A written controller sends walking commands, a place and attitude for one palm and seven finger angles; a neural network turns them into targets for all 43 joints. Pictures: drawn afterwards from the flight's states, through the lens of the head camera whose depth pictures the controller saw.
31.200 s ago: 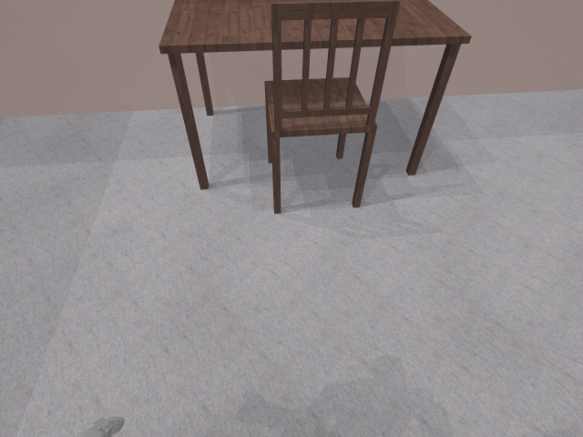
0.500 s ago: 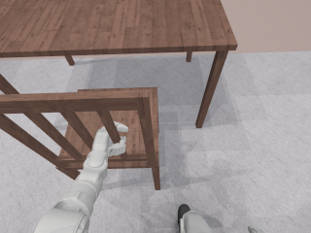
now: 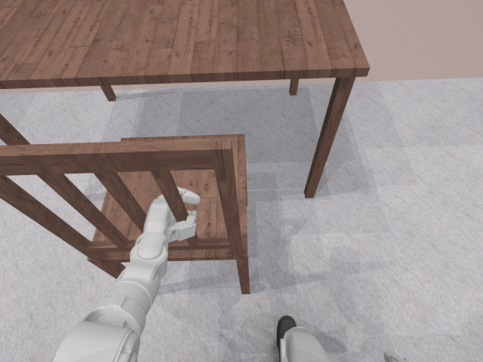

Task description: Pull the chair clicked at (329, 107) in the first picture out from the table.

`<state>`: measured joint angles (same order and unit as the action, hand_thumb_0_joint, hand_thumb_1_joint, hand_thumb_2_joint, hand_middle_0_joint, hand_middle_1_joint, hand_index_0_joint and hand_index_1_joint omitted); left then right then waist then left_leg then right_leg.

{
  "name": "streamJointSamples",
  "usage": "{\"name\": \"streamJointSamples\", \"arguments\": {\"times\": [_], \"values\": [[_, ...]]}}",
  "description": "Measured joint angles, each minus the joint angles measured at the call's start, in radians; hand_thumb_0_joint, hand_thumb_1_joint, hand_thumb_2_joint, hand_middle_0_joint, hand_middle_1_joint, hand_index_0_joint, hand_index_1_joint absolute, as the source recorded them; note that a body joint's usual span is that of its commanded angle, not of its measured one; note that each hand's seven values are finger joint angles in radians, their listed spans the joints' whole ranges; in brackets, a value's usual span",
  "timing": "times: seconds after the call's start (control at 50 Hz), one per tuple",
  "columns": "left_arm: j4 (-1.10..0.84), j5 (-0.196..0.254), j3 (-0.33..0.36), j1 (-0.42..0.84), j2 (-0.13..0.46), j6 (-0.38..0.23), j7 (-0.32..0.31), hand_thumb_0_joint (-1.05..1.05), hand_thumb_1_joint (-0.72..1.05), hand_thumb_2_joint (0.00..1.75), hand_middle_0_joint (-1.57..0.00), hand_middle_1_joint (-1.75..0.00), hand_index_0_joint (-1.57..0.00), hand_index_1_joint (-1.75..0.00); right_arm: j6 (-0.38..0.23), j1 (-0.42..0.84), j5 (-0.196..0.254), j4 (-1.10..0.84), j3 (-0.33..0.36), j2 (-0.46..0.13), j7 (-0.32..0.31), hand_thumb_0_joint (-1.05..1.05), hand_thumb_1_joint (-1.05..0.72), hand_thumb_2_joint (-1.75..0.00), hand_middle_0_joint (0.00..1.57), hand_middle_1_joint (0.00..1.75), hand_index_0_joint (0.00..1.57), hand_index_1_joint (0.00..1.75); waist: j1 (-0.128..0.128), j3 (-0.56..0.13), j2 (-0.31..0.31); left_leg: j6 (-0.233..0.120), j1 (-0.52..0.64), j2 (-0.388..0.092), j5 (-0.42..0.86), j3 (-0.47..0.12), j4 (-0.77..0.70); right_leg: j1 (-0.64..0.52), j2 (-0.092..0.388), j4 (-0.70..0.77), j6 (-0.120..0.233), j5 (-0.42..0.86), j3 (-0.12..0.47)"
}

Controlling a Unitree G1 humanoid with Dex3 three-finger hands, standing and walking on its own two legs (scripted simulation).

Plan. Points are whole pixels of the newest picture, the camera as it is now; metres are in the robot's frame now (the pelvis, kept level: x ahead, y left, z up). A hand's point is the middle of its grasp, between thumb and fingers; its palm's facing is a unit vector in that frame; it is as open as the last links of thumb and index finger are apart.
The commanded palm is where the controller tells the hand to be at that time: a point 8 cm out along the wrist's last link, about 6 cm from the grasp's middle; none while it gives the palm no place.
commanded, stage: step backward, pulling the chair out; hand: left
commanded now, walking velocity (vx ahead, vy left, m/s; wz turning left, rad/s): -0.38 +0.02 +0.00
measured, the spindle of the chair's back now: (136, 213) +0.38 +0.21 -0.05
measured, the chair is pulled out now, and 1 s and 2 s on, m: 0.22 0.22 0.23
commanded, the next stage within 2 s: stop walking, hand still on the chair in 0.66 s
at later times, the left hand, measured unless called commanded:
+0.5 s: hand (190, 224) +0.36 +0.11 -0.05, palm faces -0.06 -0.98 -0.20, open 5.4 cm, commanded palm +0.36 +0.16 -0.04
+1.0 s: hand (189, 226) +0.35 +0.11 -0.05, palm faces -0.01 -0.98 -0.20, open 5.4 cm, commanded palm +0.34 +0.16 -0.03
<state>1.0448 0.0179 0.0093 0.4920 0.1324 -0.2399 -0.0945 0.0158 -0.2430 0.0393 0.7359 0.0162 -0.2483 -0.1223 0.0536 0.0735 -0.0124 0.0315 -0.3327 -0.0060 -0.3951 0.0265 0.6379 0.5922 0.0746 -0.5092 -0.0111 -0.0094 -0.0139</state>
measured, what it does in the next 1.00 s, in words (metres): stands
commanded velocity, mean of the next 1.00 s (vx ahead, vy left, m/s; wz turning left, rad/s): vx -0.28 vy -0.02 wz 0.00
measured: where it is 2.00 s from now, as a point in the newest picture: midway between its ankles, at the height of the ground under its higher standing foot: outside the picture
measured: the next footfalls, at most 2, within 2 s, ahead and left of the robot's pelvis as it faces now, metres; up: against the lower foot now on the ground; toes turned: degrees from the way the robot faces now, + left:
none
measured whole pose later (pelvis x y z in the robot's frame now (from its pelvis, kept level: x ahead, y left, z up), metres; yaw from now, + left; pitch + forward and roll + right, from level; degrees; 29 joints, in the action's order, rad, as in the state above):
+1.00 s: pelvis +0.01 -0.01 +0.00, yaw +0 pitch +4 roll +2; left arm 0.87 0.03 0.01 0.36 0.14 -0.17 -0.11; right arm 0.03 -0.26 0.04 0.67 0.01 -0.24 -0.13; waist 0.06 0.08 -0.01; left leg 0.04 -0.26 -0.03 -0.40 0.03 0.59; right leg 0.54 0.06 -0.51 0.00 -0.04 -0.02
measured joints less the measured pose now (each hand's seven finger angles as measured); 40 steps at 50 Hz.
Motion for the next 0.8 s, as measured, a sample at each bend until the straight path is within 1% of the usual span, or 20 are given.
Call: {"name": "streamJointSamples", "arguments": {"times": [0.14, 0.24, 0.38, 0.54, 0.78, 0.8], "values": [[-0.014, -0.002, -0.004, -0.006, 0.002, 0.008, -0.006, 0.03, 0.66, 0.82, -0.35, -1.23, -0.49, -1.45, 0.005, -0.005, 0.001, -0.01, 0.0, -0.009, -0.006, 0.01, -0.91, -0.9, 0.2, 0.3, 0.2, 0.3, 0.008, 0.004, 0.015, -0.008, 0.013, 0.012, 0.015, 0.011, -0.026, -0.009, 0.008, 0.023, -0.009, 0.017, 0.013], [-0.032, -0.001, -0.012, -0.024, 0.004, 0.015, -0.003, 0.03, 0.66, 0.81, -0.34, -1.23, -0.49, -1.45, 0.013, -0.019, 0.0, -0.02, -0.001, 0.001, -0.006, 0.01, -0.91, -0.9, 0.2, 0.3, 0.2, 0.3, 0.004, 0.0, 0.015, -0.005, 0.022, 0.008, 0.003, 0.011, -0.016, -0.01, 0.005, -0.002, -0.006, -0.003, 0.012], [-0.018, -0.003, -0.014, -0.017, -0.004, 0.007, -0.002, 0.03, 0.66, 0.82, -0.34, -1.23, -0.49, -1.45, 0.011, -0.01, 0.001, -0.008, -0.002, 0.006, -0.002, 0.01, -0.91, -0.9, 0.2, 0.3, 0.2, 0.3, -0.002, -0.003, 0.005, -0.004, 0.015, 0.003, -0.003, 0.005, -0.008, -0.009, 0.002, -0.001, -0.005, -0.005, 0.005], [-0.013, -0.002, -0.016, -0.011, -0.005, 0.007, -0.003, 0.03, 0.67, 0.81, -0.34, -1.24, -0.49, -1.45, 0.01, -0.003, 0.001, -0.012, -0.004, 0.005, -0.006, 0.01, -0.91, -0.9, 0.2, 0.3, 0.2, 0.3, -0.003, 0.0, 0.013, -0.008, 0.021, 0.012, 0.006, 0.011, -0.021, -0.01, 0.009, 0.004, -0.01, 0.001, 0.013], [0.003, 0.001, -0.007, -0.007, -0.002, 0.0, -0.001, 0.04, 0.66, 0.82, -0.35, -1.23, -0.49, -1.45, 0.006, -0.007, 0.0, -0.002, 0.0, 0.007, -0.003, 0.01, -0.91, -0.9, 0.2, 0.3, 0.2, 0.3, -0.007, -0.006, 0.006, 0.003, 0.013, 0.002, -0.002, 0.001, -0.007, 0.001, 0.002, -0.021, 0.002, -0.016, 0.001], [-0.016, 0.002, -0.002, -0.015, 0.0, 0.01, -0.002, 0.04, 0.66, 0.82, -0.35, -1.23, -0.49, -1.45, 0.009, -0.006, -0.001, -0.007, 0.001, 0.007, -0.002, 0.01, -0.91, -0.9, 0.2, 0.3, 0.2, 0.3, -0.004, -0.002, 0.006, 0.004, 0.015, 0.001, -0.001, 0.001, -0.008, -0.001, 0.002, -0.021, 0.002, -0.015, 0.001]]}}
